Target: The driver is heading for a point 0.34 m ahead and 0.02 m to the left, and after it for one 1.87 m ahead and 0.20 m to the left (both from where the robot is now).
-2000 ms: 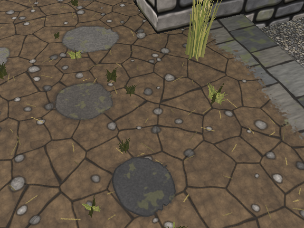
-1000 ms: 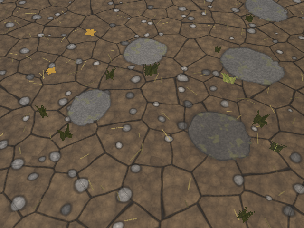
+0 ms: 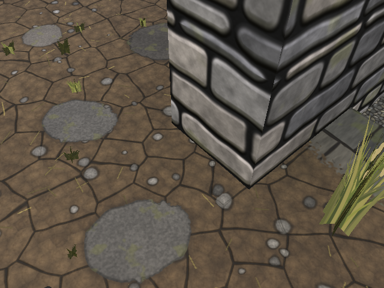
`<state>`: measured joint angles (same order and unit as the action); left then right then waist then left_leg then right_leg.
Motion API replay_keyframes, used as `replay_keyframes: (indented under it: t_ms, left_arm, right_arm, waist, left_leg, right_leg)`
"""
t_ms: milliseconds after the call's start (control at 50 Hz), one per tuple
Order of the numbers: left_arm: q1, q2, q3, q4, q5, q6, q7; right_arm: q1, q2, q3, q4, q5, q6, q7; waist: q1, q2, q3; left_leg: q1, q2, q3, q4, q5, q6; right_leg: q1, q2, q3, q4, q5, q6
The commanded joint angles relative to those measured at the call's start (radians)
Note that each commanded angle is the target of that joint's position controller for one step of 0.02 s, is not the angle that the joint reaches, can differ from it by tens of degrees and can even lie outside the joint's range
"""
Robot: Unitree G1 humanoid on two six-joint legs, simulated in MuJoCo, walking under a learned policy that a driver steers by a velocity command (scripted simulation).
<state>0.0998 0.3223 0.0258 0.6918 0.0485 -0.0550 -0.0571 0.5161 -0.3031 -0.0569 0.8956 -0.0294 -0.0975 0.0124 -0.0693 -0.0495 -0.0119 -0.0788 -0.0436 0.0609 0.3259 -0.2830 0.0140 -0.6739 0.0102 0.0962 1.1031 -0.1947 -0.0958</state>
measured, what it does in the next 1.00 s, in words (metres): walks ahead: right foot, then left foot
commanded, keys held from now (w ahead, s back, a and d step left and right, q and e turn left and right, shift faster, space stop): w+shift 0.10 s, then shift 0.90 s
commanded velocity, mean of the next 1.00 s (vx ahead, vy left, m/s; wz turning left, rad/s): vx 0.33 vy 0.00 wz -0.06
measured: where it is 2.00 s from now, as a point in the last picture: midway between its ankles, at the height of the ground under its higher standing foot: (191, 272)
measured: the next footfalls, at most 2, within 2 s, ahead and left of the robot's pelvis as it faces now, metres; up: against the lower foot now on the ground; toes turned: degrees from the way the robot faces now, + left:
right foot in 0.20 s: +0.39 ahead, -0.08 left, +0.00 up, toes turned -4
left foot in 0.62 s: +0.64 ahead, +0.10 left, +0.00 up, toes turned -5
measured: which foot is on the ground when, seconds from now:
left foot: down 0.00-0.20, up 0.22-0.60, down 0.62-1.00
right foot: up 0.00-0.18, down 0.20-0.64, up 0.66-0.94, down 0.96-1.00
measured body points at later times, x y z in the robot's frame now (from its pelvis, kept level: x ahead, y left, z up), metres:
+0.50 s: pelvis +0.37 +0.00 +0.01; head +0.42 -0.02 +0.45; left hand +0.42 +0.28 -0.11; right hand +0.59 -0.26 -0.08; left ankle +0.54 +0.14 -0.69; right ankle +0.35 -0.08 -0.74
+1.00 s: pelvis +0.50 +0.01 -0.01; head +0.51 +0.00 +0.44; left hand +0.60 +0.28 -0.13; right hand +0.66 -0.24 -0.12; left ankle +0.60 +0.11 -0.74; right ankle +0.51 -0.13 -0.74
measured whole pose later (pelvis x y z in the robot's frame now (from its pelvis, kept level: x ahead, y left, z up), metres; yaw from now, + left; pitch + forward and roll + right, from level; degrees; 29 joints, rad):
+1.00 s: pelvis +0.50 +0.01 -0.01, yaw -4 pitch +0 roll +1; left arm 0.18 0.26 0.02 0.97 0.03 0.02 0.07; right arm 0.08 -0.24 -0.02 0.78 -0.02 -0.02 -0.01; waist -0.01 0.02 0.02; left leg -0.37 -0.05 0.00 0.48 -0.12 0.03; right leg -0.30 -0.03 0.07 0.58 -0.27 0.03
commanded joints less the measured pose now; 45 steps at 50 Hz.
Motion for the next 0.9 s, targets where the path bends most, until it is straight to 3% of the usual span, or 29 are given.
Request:
replay_keyframes:
  t_ms: [20,80,120,140,160,180,200,220,240,260,280,300,320,340,400,440,460,500,560,600,620,640,660,680,700,720,760,820,900]
  left_arm:
    - [-0.134,0.014,-0.025,-0.122,0.000,-0.016,-0.017]
    - [-0.228,-0.017,-0.047,-0.144,-0.010,-0.024,-0.032]
    - [-0.217,-0.007,-0.047,-0.132,-0.003,-0.027,-0.019]
    - [-0.174,0.005,-0.043,-0.113,0.009,-0.032,-0.009]
    - [-0.046,0.031,-0.032,-0.069,0.018,-0.045,0.003]
    - [0.145,0.054,-0.018,0.002,0.018,-0.053,0.017]
    - [0.288,0.115,0.004,0.057,0.034,-0.055,0.036]
    - [0.340,0.199,0.024,0.073,0.049,-0.053,0.048]
    - [0.368,0.162,0.028,0.047,-0.050,-0.044,0.036]
    - [0.270,0.149,0.035,0.043,-0.067,-0.034,0.039]
    - [0.178,0.136,0.034,0.033,-0.074,-0.045,0.042]
    - [0.112,0.105,0.023,0.031,-0.069,-0.051,0.041]
    - [0.078,0.087,0.020,0.036,-0.058,-0.051,0.044]
    - [0.078,0.064,0.014,0.050,-0.047,-0.051,0.042]
    - [0.034,0.047,0.009,0.087,-0.055,-0.054,0.047]
    - [0.040,0.082,0.019,0.108,-0.061,-0.045,0.066]
    - [0.093,0.067,0.011,0.133,-0.063,-0.042,0.080]
    - [0.149,0.094,0.015,0.165,-0.068,-0.037,0.095]
    - [0.139,0.103,0.017,0.189,-0.064,-0.024,0.110]
    - [0.127,0.093,0.018,0.198,-0.059,-0.011,0.111]
    - [0.172,0.080,0.013,0.207,-0.043,-0.006,0.106]
    - [0.275,0.051,-0.001,0.208,-0.008,-0.014,0.098]
    - [0.422,-0.030,-0.029,0.250,-0.012,-0.011,0.086]
    - [0.383,0.065,-0.009,0.264,-0.029,0.004,0.076]
    - [0.301,0.110,0.008,0.242,-0.042,0.027,0.077]
    - [0.237,0.107,0.015,0.228,-0.044,0.053,0.093]
    - [0.180,0.097,0.023,0.208,-0.038,0.090,0.129]
    - [0.205,0.050,0.019,0.232,-0.029,0.093,0.148]
    - [0.169,0.020,0.015,0.243,-0.028,0.084,0.139]
  right_arm:
    - [-0.063,-0.074,0.001,-0.059,0.013,-0.035,0.006]
    - [0.003,-0.100,0.003,-0.020,0.026,-0.041,0.008]
    - [0.024,-0.135,0.001,0.006,0.023,-0.034,0.004]
    - [0.046,-0.153,0.000,0.019,0.023,-0.027,-0.004]
    - [0.053,-0.164,-0.001,0.035,0.021,-0.014,-0.015]
    - [0.035,-0.171,0.001,0.040,0.029,-0.003,-0.026]
    - [0.007,-0.137,0.011,0.017,0.035,-0.003,-0.026]
    - [0.079,0.013,0.036,-0.018,0.037,-0.004,-0.022]
    - [0.130,-0.039,0.044,0.004,0.049,-0.027,-0.005]
    - [-0.006,-0.120,0.016,-0.035,0.081,-0.033,-0.008]
    - [-0.139,-0.118,0.019,-0.100,0.082,-0.034,-0.015]
    - [-0.192,-0.104,0.018,-0.100,0.064,-0.025,-0.026]
    - [-0.190,-0.085,0.014,-0.106,0.053,-0.018,-0.032]
    - [-0.174,-0.060,0.018,-0.106,0.046,-0.007,-0.030]
    - [-0.223,0.016,0.036,-0.139,0.042,0.006,-0.029]
    - [-0.306,0.037,0.051,-0.164,0.023,0.004,-0.022]
    - [-0.356,0.019,0.049,-0.182,0.021,-0.007,-0.016]
    - [-0.433,0.002,0.046,-0.205,0.017,-0.008,-0.005]
    - [-0.493,-0.040,0.040,-0.236,0.012,-0.009,0.005]
    - [-0.412,-0.070,0.029,-0.202,-0.002,-0.021,0.007]
    - [-0.371,-0.112,0.017,-0.183,-0.013,-0.028,0.002]
    - [-0.361,-0.168,0.010,-0.193,-0.028,-0.026,-0.002]
    - [-0.349,-0.094,0.026,-0.187,-0.038,-0.007,-0.002]
    - [-0.314,-0.020,0.039,-0.185,-0.018,0.012,0.005]
    - [-0.376,-0.024,0.041,-0.191,0.006,0.028,0.009]
    - [-0.447,-0.037,0.039,-0.200,0.014,0.041,0.008]
    - [-0.542,-0.093,0.020,-0.217,0.007,0.065,-0.002]
    - [-0.564,-0.073,0.013,-0.230,-0.005,0.070,-0.015]
    - [-0.540,-0.053,0.011,-0.218,0.007,0.073,-0.029]
  waist:
    - [0.059,0.106,0.136]
    - [0.034,0.098,0.154]
    - [0.053,0.119,0.135]
    - [0.071,0.146,0.083]
    - [0.131,0.168,0.005]
    - [0.219,0.180,-0.084]
    - [0.268,0.179,-0.164]
    - [0.189,-0.106,-0.315]
    - [0.227,-0.111,-0.611]
    - [0.217,-0.016,-0.469]
    - [0.171,0.031,-0.274]
    - [0.128,0.123,-0.156]
    - [0.079,0.130,-0.093]
    - [0.051,0.105,-0.076]
    - [0.003,0.017,-0.013]
    - [0.020,0.003,-0.026]
    - [0.045,0.002,-0.049]
    - [0.079,-0.001,-0.072]
    - [0.064,-0.037,-0.058]
    - [0.019,-0.010,-0.076]
    - [0.012,0.039,-0.098]
    - [0.054,0.190,-0.186]
    - [0.075,0.337,-0.349]
    - [0.032,0.219,-0.385]
    - [0.045,0.142,-0.306]
    - [0.065,0.101,-0.210]
    - [0.095,0.144,-0.084]
    - [0.104,0.178,-0.085]
    - [0.091,0.178,-0.098]
  left_leg:
    - [-0.079,0.220,-0.152,-0.268,0.242,0.127]
    - [-0.104,0.219,-0.069,-0.356,0.511,0.115]
    - [0.031,0.225,-0.019,-0.255,0.897,0.106]
    - [0.096,0.227,-0.010,-0.143,1.144,0.093]
    - [0.105,0.226,-0.005,0.046,1.243,0.075]
    - [0.077,0.212,0.007,0.283,1.235,0.053]
    - [-0.091,0.177,0.000,0.543,0.981,0.038]
    - [-0.377,0.010,0.020,0.996,-0.251,0.019]
    - [-0.572,-0.046,-0.288,1.197,-0.368,0.004]
    - [-0.602,0.027,-0.285,1.142,-0.290,0.001]
    - [-0.639,0.074,-0.204,1.048,-0.221,-0.013]
    - [-0.621,0.101,-0.160,1.018,-0.171,-0.034]
    - [-0.562,0.119,-0.146,0.992,-0.132,-0.047]
    - [-0.506,0.131,-0.143,0.967,-0.112,-0.049]
    - [-0.435,0.132,-0.100,0.720,-0.031,-0.059]
    - [-0.349,0.091,-0.049,0.479,0.158,-0.061]
    - [-0.297,0.058,-0.037,0.376,0.294,-0.068]
    - [-0.267,0.030,-0.059,0.245,0.438,-0.063]
    - [-0.276,0.047,-0.122,0.145,0.436,-0.017]
    - [-0.203,0.053,-0.117,0.079,0.461,0.017]
    - [-0.096,0.086,-0.137,0.068,0.666,0.031]
    - [0.151,0.227,-0.261,0.164,1.148,0.098]
    - [0.363,0.398,-0.455,0.187,1.270,0.278]
    - [0.330,0.391,-0.513,0.147,1.047,0.309]
    - [0.221,0.365,-0.494,0.106,0.761,0.271]
    - [0.077,0.338,-0.484,0.051,0.505,0.228]
    - [-0.176,0.287,-0.438,-0.049,0.204,0.175]
    - [-0.294,0.228,-0.329,-0.075,0.130,0.157]
    - [-0.309,0.214,-0.305,-0.069,-0.036,0.153]
  right_leg:
    - [-0.076,-0.035,-0.045,-0.225,0.144,0.015]
    - [0.132,-0.029,-0.185,-0.409,0.267,-0.018]
    - [0.185,0.014,-0.214,-0.483,0.230,-0.044]
    - [0.251,0.065,-0.238,-0.505,0.185,-0.053]
    - [0.404,0.101,-0.231,-0.541,0.171,-0.064]
    - [0.599,0.089,-0.199,-0.627,0.267,-0.083]
    - [0.834,-0.029,-0.102,-0.600,0.356,-0.102]
    - [1.138,-0.391,0.215,-0.422,1.064,-0.197]
    - [1.356,-0.453,0.560,-0.506,0.883,-0.347]
    - [1.198,-0.400,0.421,-0.595,0.853,-0.312]
    - [1.007,-0.347,0.320,-0.667,0.744,-0.278]
    - [0.833,-0.319,0.265,-0.726,0.740,-0.252]
    - [0.695,-0.302,0.223,-0.781,0.759,-0.247]
    - [0.606,-0.288,0.187,-0.822,0.772,-0.234]
    - [0.411,-0.209,0.018,-0.883,0.853,-0.181]
    - [0.374,-0.128,-0.079,-0.885,0.821,-0.143]
    - [0.384,-0.100,-0.094,-0.882,0.742,-0.124]
    - [0.460,-0.115,-0.070,-0.876,0.632,-0.098]
    - [0.555,-0.157,-0.019,-0.807,0.522,-0.053]
    - [0.576,-0.141,-0.018,-0.668,0.477,-0.016]
    - [0.534,-0.087,-0.037,-0.554,0.388,0.017]
    - [0.354,-0.021,-0.060,-0.394,0.057,0.057]
    - [0.198,0.009,-0.032,-0.190,-0.378,0.103]
    - [0.191,-0.013,0.013,-0.104,-0.463,0.125]
    - [0.183,-0.049,0.031,-0.079,-0.448,0.134]
    - [0.184,-0.069,0.022,-0.113,-0.410,0.145]
    - [0.256,-0.070,-0.003,-0.197,-0.335,0.162]
    - [0.372,-0.049,-0.033,-0.279,-0.261,0.162]
    - [0.445,-0.045,-0.045,-0.436,-0.112,0.139]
